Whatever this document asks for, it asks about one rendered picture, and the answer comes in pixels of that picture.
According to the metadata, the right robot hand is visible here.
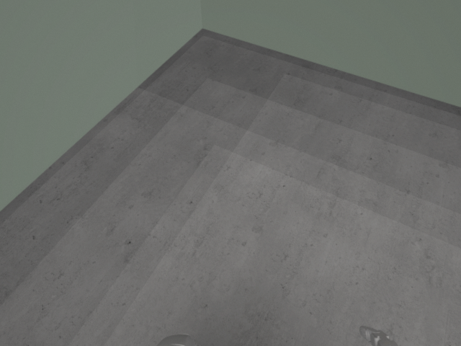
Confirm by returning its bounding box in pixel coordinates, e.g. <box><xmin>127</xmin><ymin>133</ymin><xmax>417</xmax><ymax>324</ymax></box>
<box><xmin>359</xmin><ymin>326</ymin><xmax>399</xmax><ymax>346</ymax></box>

